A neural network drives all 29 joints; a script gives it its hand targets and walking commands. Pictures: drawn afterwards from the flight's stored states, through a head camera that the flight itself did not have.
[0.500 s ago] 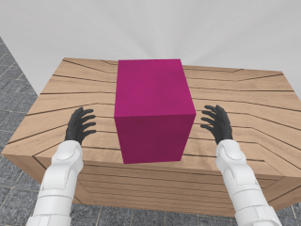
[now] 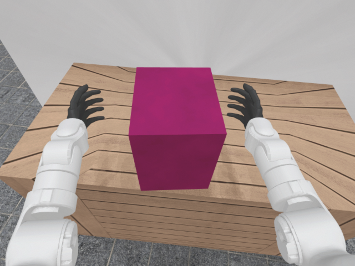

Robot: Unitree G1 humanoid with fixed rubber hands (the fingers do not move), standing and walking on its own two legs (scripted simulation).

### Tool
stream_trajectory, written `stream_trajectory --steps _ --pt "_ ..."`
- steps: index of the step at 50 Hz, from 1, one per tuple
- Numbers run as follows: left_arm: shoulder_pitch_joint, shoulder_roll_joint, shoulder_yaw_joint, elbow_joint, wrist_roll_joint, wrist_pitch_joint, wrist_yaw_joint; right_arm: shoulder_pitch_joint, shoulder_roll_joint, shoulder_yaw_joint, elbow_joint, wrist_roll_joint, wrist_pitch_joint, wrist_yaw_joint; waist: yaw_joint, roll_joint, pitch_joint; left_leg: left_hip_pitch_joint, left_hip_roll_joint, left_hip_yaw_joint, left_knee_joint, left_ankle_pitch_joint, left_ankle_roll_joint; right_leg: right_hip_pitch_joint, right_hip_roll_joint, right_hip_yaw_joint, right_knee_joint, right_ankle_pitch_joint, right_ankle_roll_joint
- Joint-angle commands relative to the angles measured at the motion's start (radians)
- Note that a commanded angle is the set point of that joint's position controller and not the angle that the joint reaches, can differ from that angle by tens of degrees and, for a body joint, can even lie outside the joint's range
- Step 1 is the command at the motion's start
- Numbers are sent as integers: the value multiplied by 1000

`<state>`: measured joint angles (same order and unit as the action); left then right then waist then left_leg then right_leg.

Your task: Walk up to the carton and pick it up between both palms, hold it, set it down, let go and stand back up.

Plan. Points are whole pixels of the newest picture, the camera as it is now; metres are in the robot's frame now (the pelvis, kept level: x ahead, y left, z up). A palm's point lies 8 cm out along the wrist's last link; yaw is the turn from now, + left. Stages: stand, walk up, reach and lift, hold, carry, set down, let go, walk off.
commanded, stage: reach and lift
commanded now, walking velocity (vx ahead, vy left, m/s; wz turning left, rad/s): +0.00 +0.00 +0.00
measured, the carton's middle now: (174, 131) +0.46 +0.04 +0.01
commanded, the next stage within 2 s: none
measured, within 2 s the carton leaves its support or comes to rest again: neither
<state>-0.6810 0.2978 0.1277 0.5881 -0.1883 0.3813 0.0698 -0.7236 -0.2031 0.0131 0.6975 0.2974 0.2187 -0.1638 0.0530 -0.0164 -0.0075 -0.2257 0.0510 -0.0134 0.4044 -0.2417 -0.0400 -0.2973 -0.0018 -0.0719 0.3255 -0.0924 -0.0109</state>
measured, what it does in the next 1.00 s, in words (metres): stands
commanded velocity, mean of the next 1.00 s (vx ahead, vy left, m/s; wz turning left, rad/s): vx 0.00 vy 0.00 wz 0.00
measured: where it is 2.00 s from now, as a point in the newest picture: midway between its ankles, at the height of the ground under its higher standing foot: outside the picture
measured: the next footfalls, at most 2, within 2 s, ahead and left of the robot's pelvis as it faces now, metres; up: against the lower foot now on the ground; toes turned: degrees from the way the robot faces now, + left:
none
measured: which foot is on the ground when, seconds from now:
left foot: down 0.00-1.00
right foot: down 0.00-1.00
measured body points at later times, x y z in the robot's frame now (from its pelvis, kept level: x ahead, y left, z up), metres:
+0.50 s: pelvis +0.01 +0.01 +0.00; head +0.05 +0.02 +0.45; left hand +0.46 +0.25 +0.16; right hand +0.49 -0.13 +0.16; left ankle -0.02 +0.14 -0.74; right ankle +0.04 -0.11 -0.74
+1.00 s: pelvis +0.01 +0.00 -0.01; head +0.07 +0.02 +0.44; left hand +0.44 +0.25 +0.06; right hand +0.47 -0.12 +0.06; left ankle -0.02 +0.14 -0.74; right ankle +0.05 -0.11 -0.74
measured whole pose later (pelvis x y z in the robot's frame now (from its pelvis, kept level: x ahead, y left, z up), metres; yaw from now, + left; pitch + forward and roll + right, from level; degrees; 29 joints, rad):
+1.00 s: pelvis +0.01 +0.00 -0.01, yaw +1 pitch +15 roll -1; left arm -0.98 0.26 0.07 1.34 -0.20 -0.14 0.06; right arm -0.95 -0.17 -0.07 1.24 0.17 -0.09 -0.10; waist 0.06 -0.02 -0.14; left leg -0.49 0.04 -0.04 0.49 -0.26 -0.04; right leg -0.54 -0.01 -0.09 0.38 -0.10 -0.01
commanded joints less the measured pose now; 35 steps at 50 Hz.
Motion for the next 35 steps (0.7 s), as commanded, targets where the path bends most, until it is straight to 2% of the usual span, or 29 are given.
stream_trajectory --steps 1,3,4,6,8,9,10,11,12,13,15,16,18,19,20,21,22,23,24,25,27,28,29,30,31,32,33,35 --pt "-557 168 12 -172 -12 -47 10 -568 -163 -43 -137 6 -34 1 5 110 -614 -84 -71 77 -33 375 -26 453 44 51 43 164 18" --pt "-607 193 24 -160 -27 -32 17 -623 -196 -39 -127 22 -24 0 -2 74 -645 -86 -65 58 -12 434 -23 468 45 54 60 256 18" --pt "-597 191 29 -135 -30 -19 17 -623 -210 -48 -107 35 -24 1 -2 82 -658 -82 -73 64 -9 439 -30 479 54 49 59 245 15" --pt "-621 201 33 -89 -29 -18 11 -672 -199 -18 -71 45 -16 -1 1 37 -636 -101 -75 63 -3 426 -17 486 41 50 63 296 27" --pt "-650 192 27 -57 -32 -22 14 -699 -192 -28 -42 50 -16 -4 -9 63 -646 -94 -74 59 -4 441 -29 491 48 41 66 285 19" --pt "-656 186 25 -74 -33 -23 10 -712 -207 -37 -87 38 -23 -6 -9 32 -667 -82 -66 44 -2 466 -19 497 57 41 61 311 23" --pt "-685 197 21 -43 -50 -27 6 -742 -210 -20 -68 50 -21 -5 -9 15 -660 -98 -65 47 5 472 -24 503 50 41 64 335 30" --pt "-680 203 0 -25 -41 -33 4 -736 -206 -30 -21 44 -16 -6 -25 39 -676 -82 -69 48 -1 461 -26 499 52 43 63 327 25" --pt "-666 182 16 -6 -28 -33 9 -720 -209 -12 9 54 -14 -1 -8 46 -643 -84 -62 46 0 488 -34 486 48 39 66 346 27" --pt "-694 183 6 6 -27 -38 8 -730 -206 -9 24 52 -15 0 -14 52 -649 -79 -69 51 1 490 -38 482 55 35 58 331 25" --pt "-740 203 5 20 -31 -44 12 -791 -222 9 17 72 -14 2 3 46 -675 -78 -61 42 3 476 -34 466 55 40 51 304 19" --pt "-761 207 7 31 -38 -47 13 -805 -214 8 49 73 -5 2 -3 52 -653 -72 -66 42 5 451 -32 456 51 32 43 268 18" --pt "-778 188 -10 60 -37 -51 19 -831 -226 -2 87 73 -11 8 -18 57 -678 -73 -56 30 7 497 -41 458 57 35 56 321 9" --pt "-775 201 -14 79 -48 -53 14 -816 -220 22 92 83 -14 10 4 40 -679 -81 -66 37 18 530 -39 459 54 32 64 355 16" --pt "-783 192 -19 55 -44 -61 17 -845 -230 8 71 78 -25 11 -1 55 -710 -67 -68 45 19 564 -48 469 58 30 72 389 24" --pt "-795 189 -11 69 -19 -62 16 -838 -221 5 112 68 -28 10 -2 87 -682 -56 -75 47 26 563 -57 450 57 35 75 390 17" --pt "-788 188 -11 103 -12 -65 21 -849 -241 -5 149 59 -30 15 -10 83 -650 -65 -64 41 18 565 -57 443 59 30 79 375 14" --pt "-794 179 -4 107 4 -63 21 -848 -249 -5 150 49 -33 18 1 86 -670 -60 -66 41 13 564 -59 440 71 31 68 366 13" --pt "-803 175 -13 130 -10 -72 17 -847 -235 5 165 53 -37 20 1 72 -670 -71 -61 31 12 538 -56 424 70 28 58 335 8" --pt "-802 167 -14 132 -7 -81 20 -847 -228 -13 161 38 -42 21 2 89 -664 -64 -73 48 6 525 -58 425 61 25 56 312 15" --pt "-812 171 -18 138 5 -115 30 -847 -231 -28 177 27 -68 27 7 110 -693 -73 -69 53 10 556 -70 427 68 29 72 345 8" --pt "-819 183 -4 157 5 -139 30 -832 -220 -28 202 18 -75 29 5 93 -712 -75 -69 51 11 533 -64 434 61 22 67 338 6" --pt "-826 179 -12 221 2 -155 27 -855 -227 -26 237 14 -79 34 -12 68 -693 -87 -64 48 15 525 -61 428 57 29 72 333 11" --pt "-825 161 -19 233 -3 -177 27 -842 -214 -24 223 11 -95 33 0 90 -712 -106 -66 54 7 511 -58 444 54 29 77 334 3" --pt "-806 165 -27 236 3 -199 25 -822 -204 -32 264 -2 -104 36 11 85 -707 -118 -68 56 -1 497 -59 438 53 23 76 306 11" --pt "-817 163 -30 260 -8 -224 23 -828 -198 -30 254 -3 -120 38 15 85 -726 -130 -61 57 13 504 -54 428 52 23 80 298 2" --pt "-823 154 -26 281 -4 -249 21 -820 -189 -31 267 -24 -135 37 3 68 -714 -114 -70 59 23 510 -52 406 49 17 79 319 10" --pt "-823 145 -33 313 -6 -309 15 -823 -193 -54 282 -39 -171 43 1 75 -752 -125 -55 60 27 525 -59 387 57 18 71 316 -1"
